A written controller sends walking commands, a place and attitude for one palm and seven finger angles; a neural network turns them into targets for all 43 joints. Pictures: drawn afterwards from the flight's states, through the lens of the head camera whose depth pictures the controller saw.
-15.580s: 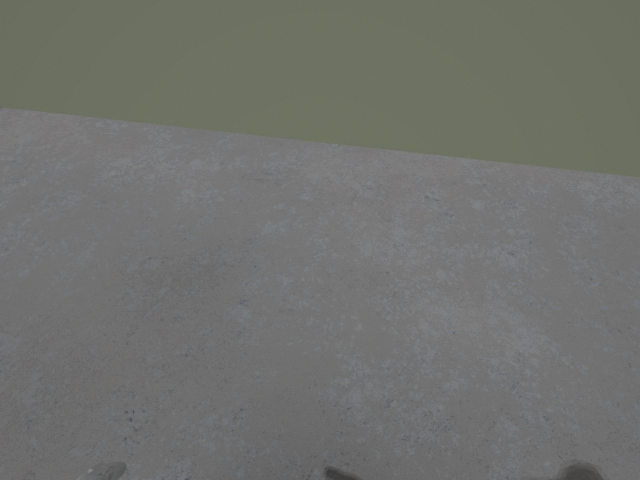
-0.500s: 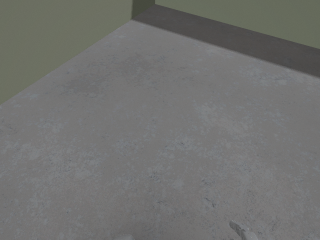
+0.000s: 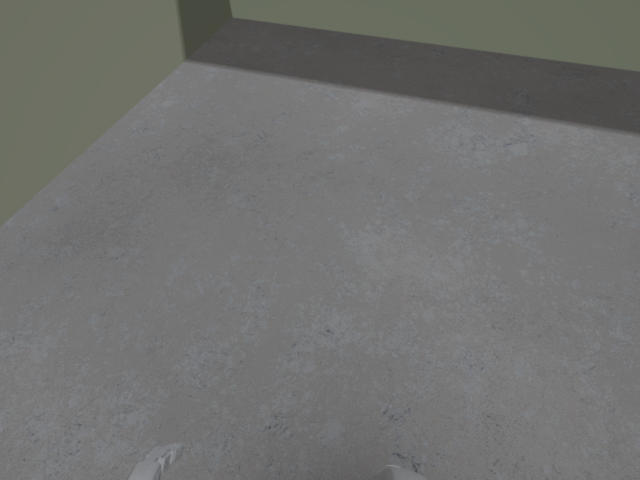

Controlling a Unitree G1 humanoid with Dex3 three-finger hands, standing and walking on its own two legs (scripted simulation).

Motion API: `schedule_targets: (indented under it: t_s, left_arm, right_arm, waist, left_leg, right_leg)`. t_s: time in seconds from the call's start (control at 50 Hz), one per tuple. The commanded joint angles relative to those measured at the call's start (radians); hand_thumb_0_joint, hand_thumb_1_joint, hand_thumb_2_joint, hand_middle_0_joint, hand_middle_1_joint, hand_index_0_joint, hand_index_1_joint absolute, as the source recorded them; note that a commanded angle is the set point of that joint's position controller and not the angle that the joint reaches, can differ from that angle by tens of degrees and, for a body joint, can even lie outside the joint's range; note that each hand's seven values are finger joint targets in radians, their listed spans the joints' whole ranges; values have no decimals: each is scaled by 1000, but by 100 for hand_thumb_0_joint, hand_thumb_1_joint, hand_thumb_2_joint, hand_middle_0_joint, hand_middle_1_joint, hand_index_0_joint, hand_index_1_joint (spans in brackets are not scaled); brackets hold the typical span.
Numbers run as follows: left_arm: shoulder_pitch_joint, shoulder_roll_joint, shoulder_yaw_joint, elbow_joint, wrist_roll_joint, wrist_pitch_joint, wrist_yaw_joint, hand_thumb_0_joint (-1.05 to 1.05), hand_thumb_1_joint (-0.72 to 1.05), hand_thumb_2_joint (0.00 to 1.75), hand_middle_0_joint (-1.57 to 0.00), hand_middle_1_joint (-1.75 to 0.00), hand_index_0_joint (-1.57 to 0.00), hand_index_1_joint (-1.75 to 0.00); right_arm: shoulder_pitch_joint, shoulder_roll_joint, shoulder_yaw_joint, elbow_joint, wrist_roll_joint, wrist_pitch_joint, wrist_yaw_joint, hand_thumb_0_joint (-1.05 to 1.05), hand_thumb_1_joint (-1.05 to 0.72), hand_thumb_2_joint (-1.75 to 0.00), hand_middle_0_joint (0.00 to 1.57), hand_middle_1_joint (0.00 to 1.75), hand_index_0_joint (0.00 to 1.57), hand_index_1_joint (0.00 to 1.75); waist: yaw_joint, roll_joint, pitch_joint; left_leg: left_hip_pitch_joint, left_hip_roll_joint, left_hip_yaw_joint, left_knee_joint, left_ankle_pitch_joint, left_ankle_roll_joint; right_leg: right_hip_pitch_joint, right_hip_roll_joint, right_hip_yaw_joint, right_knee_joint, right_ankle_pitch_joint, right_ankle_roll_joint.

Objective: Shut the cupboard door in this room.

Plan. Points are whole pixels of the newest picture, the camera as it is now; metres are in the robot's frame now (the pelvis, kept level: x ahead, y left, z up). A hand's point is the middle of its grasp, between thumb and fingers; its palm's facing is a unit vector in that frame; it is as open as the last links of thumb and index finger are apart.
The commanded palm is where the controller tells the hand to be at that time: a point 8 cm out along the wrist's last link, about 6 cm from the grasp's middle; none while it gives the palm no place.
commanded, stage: walk around to get in front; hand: left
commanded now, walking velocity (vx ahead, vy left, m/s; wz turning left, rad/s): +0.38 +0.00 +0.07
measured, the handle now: out of the picture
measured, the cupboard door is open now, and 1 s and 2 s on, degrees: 79 79 79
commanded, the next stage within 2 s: walk to a spot facing it in 0.94 s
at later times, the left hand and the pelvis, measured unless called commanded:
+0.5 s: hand out of the picture +0.15 +0.22 -0.18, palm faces +0.10 -0.99 -0.13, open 7.4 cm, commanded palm none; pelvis +0.21 +0.05 +0.01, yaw +2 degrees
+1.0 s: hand (247, 252) +0.54 +0.16 -0.15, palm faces -0.02 -0.98 -0.21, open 7.4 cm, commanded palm none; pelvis +0.42 -0.02 +0.00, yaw -1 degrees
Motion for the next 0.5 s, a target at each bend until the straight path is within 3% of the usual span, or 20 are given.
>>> schedule_targets:
  t_s: [0.0,0.04,0.08,0.18,0.22,0.28,0.3,0.32,0.34,0.36,0.38,0.4,0.42,0.46,0.48]
  left_arm:
    - [170,122,17,24,-8,10,29,0,90,90,-20,-30,-20,-30]
    - [144,84,4,24,-1,2,28,0,90,90,-20,-30,-20,-30]
    - [162,63,6,25,1,-6,28,0,90,90,-20,-30,-20,-30]
    - [204,95,3,50,-1,-20,27,0,90,90,-20,-30,-20,-30]
    - [234,108,3,65,0,-20,27,0,90,90,-20,-30,-20,-30]
    - [253,127,8,79,2,-13,28,0,90,90,-20,-30,-20,-30]
    - [260,130,9,84,4,-10,29,0,90,90,-20,-30,-20,-30]
    - [249,134,11,85,3,-8,29,0,90,90,-20,-30,-20,-30]
    - [234,142,12,82,0,-5,28,0,90,90,-20,-30,-20,-30]
    - [243,117,8,77,-5,-3,24,0,90,90,-20,-30,-20,-30]
    - [280,58,0,56,-14,1,12,0,90,90,-20,-30,-20,-30]
    - [225,64,-7,19,-9,0,12,0,90,90,-20,-30,-20,-30]
    - [169,62,-5,13,-8,5,14,0,90,90,-20,-30,-20,-30]
    - [147,47,0,30,1,12,0,0,90,90,-20,-30,-20,-30]
    - [169,32,-2,40,6,20,-3,0,90,90,-20,-30,-20,-30]
  right_arm:
    - [-96,-67,-18,-128,-8,-32,2,0,-90,-90,20,30,20,30]
    - [-35,-50,-16,-108,-14,-10,7,0,-90,-90,20,30,20,30]
    - [-48,-43,-17,-124,-16,-2,11,0,-90,-90,20,30,20,30]
    - [-210,-58,-16,-192,-12,-15,33,0,-90,-90,20,30,20,30]
    - [-279,-63,-13,-217,-11,-23,40,0,-90,-90,20,30,20,30]
    - [-325,-85,-13,-239,-9,-31,42,0,-90,-90,20,30,20,30]
    - [-324,-96,-15,-240,-8,-33,41,0,-90,-90,20,30,20,30]
    - [-285,-106,-18,-231,-11,-38,37,0,-90,-90,20,30,20,30]
    - [-193,-126,-23,-202,-15,-44,32,0,-90,-90,20,30,20,30]
    - [-56,-186,-36,-158,-22,-53,23,0,-90,-90,20,30,20,30]
    - [81,-306,-66,-127,-34,-59,11,0,-90,-90,20,30,20,30]
    - [113,-342,-67,-115,-20,-43,4,0,-90,-90,20,30,20,30]
    - [49,-296,-58,-121,-14,-45,-5,0,-90,-90,20,30,20,30]
    - [-79,-205,-33,-157,-13,-54,-7,0,-90,-90,20,30,20,30]
    - [-103,-175,-24,-159,-13,-62,-9,0,-90,-90,20,30,20,30]
  waist:
    - [74,-60,-47]
    - [30,-131,-30]
    - [25,-148,-18]
    - [50,-151,13]
    - [71,-128,20]
    - [76,-127,29]
    - [72,-100,32]
    - [42,-71,21]
    - [-3,-47,-27]
    - [-56,61,-113]
    - [-89,312,-219]
    - [-90,348,-208]
    - [-75,251,-158]
    - [-18,128,-43]
    - [10,111,-35]
  left_leg:
    - [-365,64,-93,214,173,14]
    - [-298,58,-58,114,214,-9]
    - [-300,53,-39,26,248,-23]
    - [-345,48,-14,-232,326,-28]
    - [-331,34,3,-330,331,-19]
    - [-286,17,22,-404,295,2]
    - [-235,13,24,-429,280,10]
    - [-161,-8,47,-471,276,15]
    - [-10,-37,68,-529,298,21]
    - [222,-7,11,-588,303,46]
    - [422,232,-334,-684,286,130]
    - [398,333,-487,-796,204,179]
    - [318,342,-488,-830,133,185]
    - [145,278,-337,-865,124,154]
    - [91,242,-263,-874,182,133]
  right_leg:
    - [209,-301,349,-429,-91,-87]
    - [115,-242,212,-459,-47,-55]
    - [108,-214,166,-475,-1,-60]
    - [217,-213,120,-478,76,-75]
    - [266,-222,122,-464,114,-76]
    - [320,-244,127,-435,157,-73]
    - [306,-251,137,-412,162,-72]
    - [298,-242,116,-356,218,-63]
    - [259,-205,66,-230,284,-41]
    - [158,-136,17,3,297,-3]
    - [-67,1,-46,326,-45,50]
    - [-177,32,49,509,-352,45]
    - [-246,-11,114,595,-297,38]
    - [-242,-76,146,597,-152,43]
    - [-203,-84,145,570,-112,51]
